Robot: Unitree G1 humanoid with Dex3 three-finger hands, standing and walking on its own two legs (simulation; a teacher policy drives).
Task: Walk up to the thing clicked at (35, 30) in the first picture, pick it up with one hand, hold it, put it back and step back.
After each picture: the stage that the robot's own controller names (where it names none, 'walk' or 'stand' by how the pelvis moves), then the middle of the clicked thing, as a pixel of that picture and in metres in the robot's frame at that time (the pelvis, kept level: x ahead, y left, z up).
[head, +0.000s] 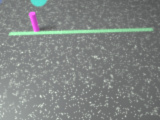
stand; (34, 22) +1.68 +0.56 -0.65
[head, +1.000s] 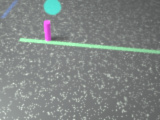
walk; (47, 31) +1.57 +0.29 -0.63
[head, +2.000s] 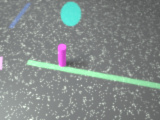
walk; (62, 56) +1.01 +0.13 -0.64
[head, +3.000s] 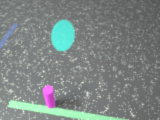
walk; (49, 97) +0.60 +0.21 -0.64
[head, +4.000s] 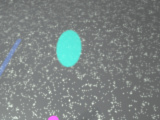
stand; out of the picture +0.38 +0.22 -0.63
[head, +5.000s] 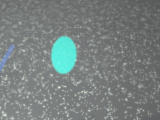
stand; out of the picture +0.34 +0.21 -0.66
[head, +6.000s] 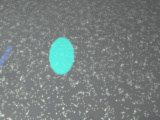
stand; out of the picture +0.35 +0.21 -0.66
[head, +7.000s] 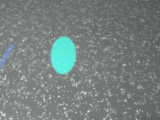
stand; out of the picture +0.34 +0.20 -0.66
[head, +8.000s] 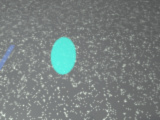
stand; out of the picture +0.34 +0.20 -0.66
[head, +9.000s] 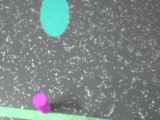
go down; (42, 104) +0.37 +0.21 -0.54
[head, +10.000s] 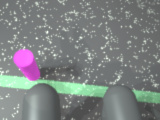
go down; (29, 67) +0.42 +0.24 -0.27
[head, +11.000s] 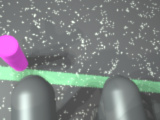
close in; (14, 56) +0.42 +0.26 -0.22
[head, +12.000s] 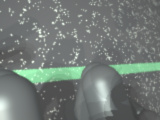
close; out of the picture +0.39 +0.29 -0.15
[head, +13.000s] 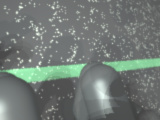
lift; out of the picture +0.39 +0.29 -0.15
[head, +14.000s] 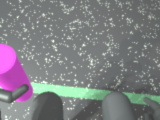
lift; (13, 79) +0.32 +0.22 -0.01
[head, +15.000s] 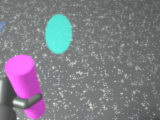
hold; (29, 91) +0.31 +0.17 +0.00
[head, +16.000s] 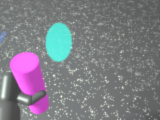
hold; (33, 87) +0.32 +0.16 +0.02
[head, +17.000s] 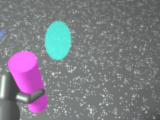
hold; (32, 86) +0.33 +0.17 +0.02
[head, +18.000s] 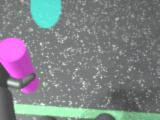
crouch; (22, 70) +0.38 +0.18 -0.03
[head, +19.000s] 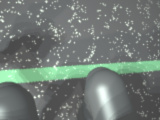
lower; out of the picture +0.45 +0.28 -0.11
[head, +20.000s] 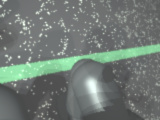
lower; out of the picture +0.43 +0.30 -0.16
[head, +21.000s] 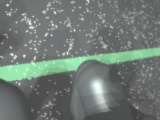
lower; out of the picture +0.41 +0.31 -0.16
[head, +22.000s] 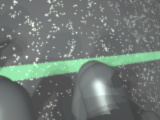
lower; out of the picture +0.40 +0.30 -0.16
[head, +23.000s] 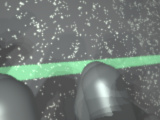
lower; out of the picture +0.39 +0.30 -0.16
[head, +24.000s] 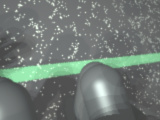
open; out of the picture +0.40 +0.28 -0.16
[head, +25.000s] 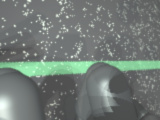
stand; out of the picture +0.38 +0.27 -0.17
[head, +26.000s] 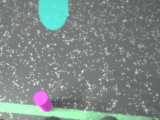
stand; (44, 102) +0.37 +0.21 -0.49
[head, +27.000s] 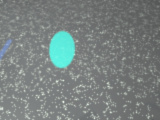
stand; out of the picture +0.37 +0.19 -0.59
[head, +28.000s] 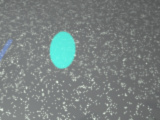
stand; out of the picture +0.35 +0.19 -0.60
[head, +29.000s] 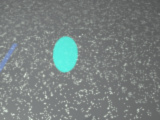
stand; out of the picture +0.36 +0.18 -0.64
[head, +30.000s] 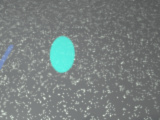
stand; out of the picture +0.35 +0.19 -0.66
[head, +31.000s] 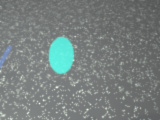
stand; out of the picture +0.34 +0.19 -0.66
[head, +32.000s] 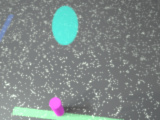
walk; (57, 107) +0.40 +0.18 -0.64
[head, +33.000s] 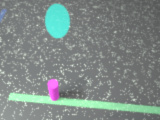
walk; (53, 90) +0.56 +0.15 -0.64
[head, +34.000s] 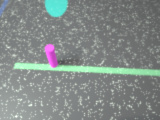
walk; (51, 57) +0.84 +0.26 -0.62
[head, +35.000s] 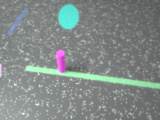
stand; (61, 62) +0.95 +0.17 -0.65
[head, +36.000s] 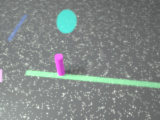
stand; (60, 65) +0.97 +0.19 -0.66
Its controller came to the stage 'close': yes
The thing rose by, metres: 0.67
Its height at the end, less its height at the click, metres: +0.00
